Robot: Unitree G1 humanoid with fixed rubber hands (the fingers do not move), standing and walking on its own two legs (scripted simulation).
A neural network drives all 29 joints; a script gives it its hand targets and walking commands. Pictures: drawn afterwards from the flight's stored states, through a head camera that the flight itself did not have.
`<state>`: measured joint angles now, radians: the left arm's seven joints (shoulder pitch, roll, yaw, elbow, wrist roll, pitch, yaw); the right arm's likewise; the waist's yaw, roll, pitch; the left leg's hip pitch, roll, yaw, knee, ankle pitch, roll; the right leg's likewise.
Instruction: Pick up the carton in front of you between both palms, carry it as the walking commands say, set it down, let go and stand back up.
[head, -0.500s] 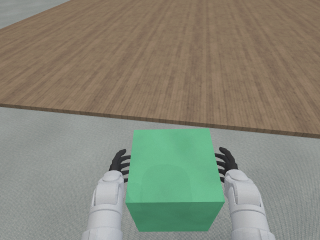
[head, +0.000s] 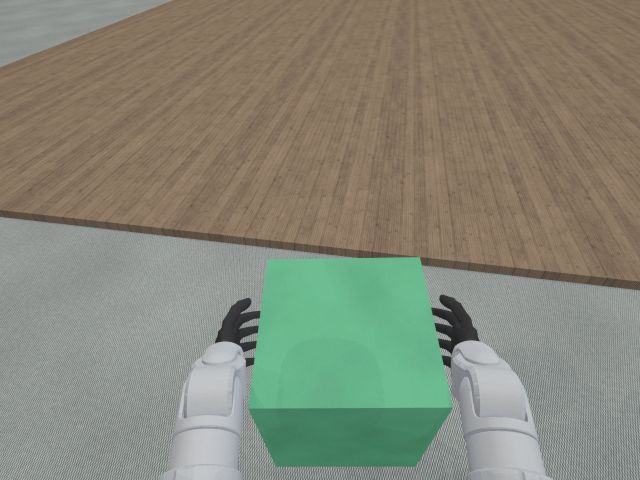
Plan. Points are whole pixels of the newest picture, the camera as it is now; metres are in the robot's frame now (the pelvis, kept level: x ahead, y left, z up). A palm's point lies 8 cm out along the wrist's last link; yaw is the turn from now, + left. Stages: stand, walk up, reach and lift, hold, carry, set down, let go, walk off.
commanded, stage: hold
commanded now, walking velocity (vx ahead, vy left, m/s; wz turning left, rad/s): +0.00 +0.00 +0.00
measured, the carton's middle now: (344, 367) +0.31 +0.00 -0.02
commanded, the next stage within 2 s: carry in 0.72 s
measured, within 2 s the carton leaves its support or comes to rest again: neither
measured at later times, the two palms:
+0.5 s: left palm (229, 351) +0.29 +0.15 +0.05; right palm (464, 352) +0.28 -0.15 +0.05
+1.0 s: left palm (244, 313) +0.32 +0.13 +0.08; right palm (476, 315) +0.32 -0.17 +0.08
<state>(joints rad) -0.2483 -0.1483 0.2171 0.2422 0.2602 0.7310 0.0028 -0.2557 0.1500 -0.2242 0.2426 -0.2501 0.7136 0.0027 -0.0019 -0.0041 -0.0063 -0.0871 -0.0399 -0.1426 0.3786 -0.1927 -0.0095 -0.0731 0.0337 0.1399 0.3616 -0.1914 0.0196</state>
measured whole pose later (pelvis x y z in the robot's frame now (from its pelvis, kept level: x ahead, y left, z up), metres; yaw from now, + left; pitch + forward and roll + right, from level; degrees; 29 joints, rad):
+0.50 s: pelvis -0.01 +0.00 +0.00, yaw -1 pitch -6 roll +0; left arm -0.29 -0.16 0.25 0.26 0.28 0.76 -0.01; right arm -0.29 0.16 -0.26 0.26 -0.27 0.74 0.02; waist 0.00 0.00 0.01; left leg -0.08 -0.04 -0.13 0.39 -0.20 -0.01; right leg -0.07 0.03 0.15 0.38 -0.19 0.02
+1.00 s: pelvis +0.04 -0.01 -0.01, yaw -3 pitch +2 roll +0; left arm -0.17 -0.13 0.16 -0.08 0.15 0.94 0.05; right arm -0.21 0.14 -0.13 -0.06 -0.16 0.94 -0.05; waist 0.00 0.02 -0.18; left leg -0.25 0.02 -0.03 0.55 -0.34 -0.02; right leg -0.27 -0.02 0.02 0.56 -0.33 0.01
